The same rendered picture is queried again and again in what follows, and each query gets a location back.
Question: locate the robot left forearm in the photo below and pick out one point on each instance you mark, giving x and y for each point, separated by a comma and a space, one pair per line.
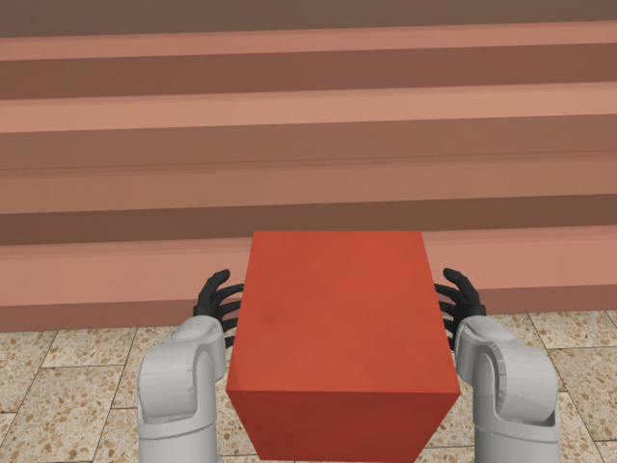
176, 398

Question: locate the robot right hand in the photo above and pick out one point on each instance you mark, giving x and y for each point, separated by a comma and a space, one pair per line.
466, 299

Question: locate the carton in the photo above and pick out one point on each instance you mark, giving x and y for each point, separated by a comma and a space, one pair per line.
340, 352

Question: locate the robot right forearm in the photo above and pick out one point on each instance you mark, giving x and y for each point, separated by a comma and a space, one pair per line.
515, 394

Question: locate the robot left hand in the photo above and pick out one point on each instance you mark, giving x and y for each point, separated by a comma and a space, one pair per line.
210, 299

